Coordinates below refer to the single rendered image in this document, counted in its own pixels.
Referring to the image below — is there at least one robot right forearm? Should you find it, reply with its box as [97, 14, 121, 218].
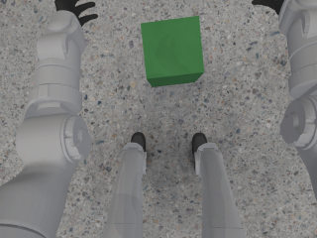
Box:
[278, 0, 317, 99]

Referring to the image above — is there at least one robot left upper arm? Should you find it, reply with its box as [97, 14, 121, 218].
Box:
[0, 112, 92, 238]

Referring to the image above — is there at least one robot right upper arm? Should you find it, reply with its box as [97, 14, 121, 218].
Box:
[279, 95, 317, 201]

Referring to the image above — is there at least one robot left hand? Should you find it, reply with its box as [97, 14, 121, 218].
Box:
[54, 0, 98, 27]

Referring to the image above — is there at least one right robot foot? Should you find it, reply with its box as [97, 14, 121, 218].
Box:
[191, 132, 207, 170]

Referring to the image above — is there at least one right robot thigh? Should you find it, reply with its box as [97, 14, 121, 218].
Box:
[194, 148, 246, 238]

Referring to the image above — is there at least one robot left forearm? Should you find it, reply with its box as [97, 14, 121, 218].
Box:
[15, 10, 87, 159]

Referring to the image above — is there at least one robot right hand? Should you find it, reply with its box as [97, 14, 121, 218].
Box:
[252, 0, 284, 16]

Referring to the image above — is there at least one carton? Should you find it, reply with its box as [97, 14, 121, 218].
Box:
[141, 16, 204, 87]

